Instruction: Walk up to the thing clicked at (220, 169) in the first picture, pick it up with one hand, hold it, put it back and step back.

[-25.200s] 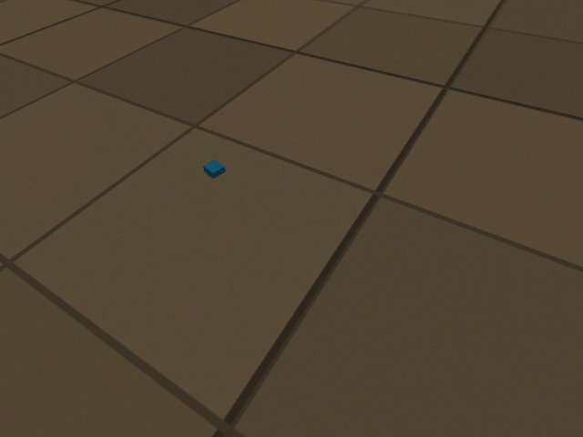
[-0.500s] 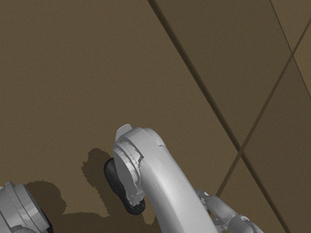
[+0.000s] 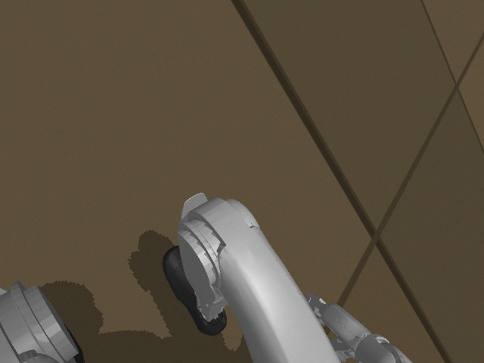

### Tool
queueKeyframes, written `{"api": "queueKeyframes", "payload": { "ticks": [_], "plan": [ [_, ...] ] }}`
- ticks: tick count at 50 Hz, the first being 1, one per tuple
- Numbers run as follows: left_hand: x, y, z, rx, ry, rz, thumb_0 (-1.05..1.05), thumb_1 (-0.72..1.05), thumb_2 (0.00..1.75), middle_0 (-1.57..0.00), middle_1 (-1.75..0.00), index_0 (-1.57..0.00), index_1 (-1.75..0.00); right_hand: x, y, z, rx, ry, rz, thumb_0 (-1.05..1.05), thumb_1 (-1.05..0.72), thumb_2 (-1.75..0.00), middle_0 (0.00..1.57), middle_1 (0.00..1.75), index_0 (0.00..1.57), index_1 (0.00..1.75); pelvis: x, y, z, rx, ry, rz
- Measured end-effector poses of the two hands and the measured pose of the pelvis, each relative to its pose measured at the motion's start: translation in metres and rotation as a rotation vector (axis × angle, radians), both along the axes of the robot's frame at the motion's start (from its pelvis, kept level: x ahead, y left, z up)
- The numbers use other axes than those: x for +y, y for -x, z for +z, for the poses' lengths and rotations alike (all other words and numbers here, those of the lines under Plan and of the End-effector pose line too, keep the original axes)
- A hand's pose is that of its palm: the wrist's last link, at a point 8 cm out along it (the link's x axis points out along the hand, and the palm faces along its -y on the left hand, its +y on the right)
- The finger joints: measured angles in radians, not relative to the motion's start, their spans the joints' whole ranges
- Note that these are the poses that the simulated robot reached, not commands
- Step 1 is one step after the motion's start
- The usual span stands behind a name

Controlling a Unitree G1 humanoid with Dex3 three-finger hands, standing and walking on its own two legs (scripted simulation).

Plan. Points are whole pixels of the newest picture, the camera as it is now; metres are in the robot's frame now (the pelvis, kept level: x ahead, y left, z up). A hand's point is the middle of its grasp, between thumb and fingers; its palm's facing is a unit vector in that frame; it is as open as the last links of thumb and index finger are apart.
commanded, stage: approach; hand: left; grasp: from above
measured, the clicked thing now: out of the picture +0.50 +0.38 -0.30
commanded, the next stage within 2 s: go down in 0.26 s
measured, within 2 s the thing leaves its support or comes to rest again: neither
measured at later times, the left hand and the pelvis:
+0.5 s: hand out of the picture +0.50 +0.39 -0.17, palm faces -0.35 -0.07 -0.94, open 14.1 cm; pelvis +0.00 +0.00 +0.01, yaw +1 degrees
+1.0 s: hand out of the picture +0.46 +0.41 +0.02, palm faces -0.42 -0.11 -0.90, open 13.0 cm; pelvis -0.01 +0.00 +0.09, yaw +8 degrees
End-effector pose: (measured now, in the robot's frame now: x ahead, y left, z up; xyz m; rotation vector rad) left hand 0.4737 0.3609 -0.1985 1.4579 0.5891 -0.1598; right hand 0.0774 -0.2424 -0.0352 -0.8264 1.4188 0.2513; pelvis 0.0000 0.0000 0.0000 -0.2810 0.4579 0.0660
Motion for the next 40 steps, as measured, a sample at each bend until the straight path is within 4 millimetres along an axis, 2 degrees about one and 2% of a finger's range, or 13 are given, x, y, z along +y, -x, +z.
{"api": "queueKeyframes", "payload": {
  "ticks": [11, 16, 21, 25, 32, 40],
  "plan": [
    [-0.002, -0.002, 0.001, -0.007, 0.009, -0.006, 0.00, -0.58, 1.06, -0.09, -0.95, -0.05, -1.02, 0.001, 0.001, -0.001, -0.002, -0.006, -0.006, 0.00, -0.90, -0.89, 0.21, 0.30, 0.20, 0.30, 0.000, 0.000, 0.000, 0.001, -0.002, 0.000],
    [0.004, -0.012, 0.018, -0.064, -0.009, 0.008, 0.00, -0.58, 1.05, -0.09, -1.00, -0.05, -1.04, 0.001, 0.000, -0.001, 0.001, -0.016, -0.015, 0.00, -0.90, -0.89, 0.21, 0.30, 0.21, 0.30, -0.002, -0.001, 0.001, 0.012, -0.006, 0.001],
    [0.017, -0.026, 0.056, -0.120, -0.055, 0.027, 0.00, -0.56, 1.03, -0.08, -1.03, -0.06, -1.06, 0.000, -0.004, -0.003, -0.016, -0.032, -0.047, 0.00, -0.91, -0.89, 0.21, 0.30, 0.21, 0.30, -0.002, -0.003, 0.003, 0.041, -0.006, 0.003],
    [0.030, -0.029, 0.090, -0.107, -0.083, 0.049, 0.00, -0.54, 1.01, -0.07, -1.06, -0.07, -1.07, -0.002, -0.010, -0.005, -0.046, -0.043, -0.093, 0.00, -0.91, -0.89, 0.21, 0.30, 0.21, 0.30, -0.001, -0.004, 0.007, 0.063, -0.006, 0.011],
    [0.044, -0.013, 0.146, -0.043, -0.070, 0.043, 0.00, -0.47, 0.97, -0.06, -1.11, -0.09, -1.08, -0.004, -0.022, -0.005, -0.074, -0.052, -0.164, 0.00, -0.90, -0.89, 0.21, 0.30, 0.21, 0.30, 0.001, 0.000, 0.022, 0.087, -0.018, 0.043],
    [0.046, 0.006, 0.209, -0.039, -0.028, -0.014, 0.00, -0.39, 0.90, -0.06, -1.16, -0.13, -1.10, -0.010, -0.031, 0.017, -0.084, -0.010, -0.195, 0.00, -0.90, -0.89, 0.21, 0.30, 0.21, 0.30, -0.001, 0.007, 0.052, 0.124, -0.035, 0.076]
  ]
}}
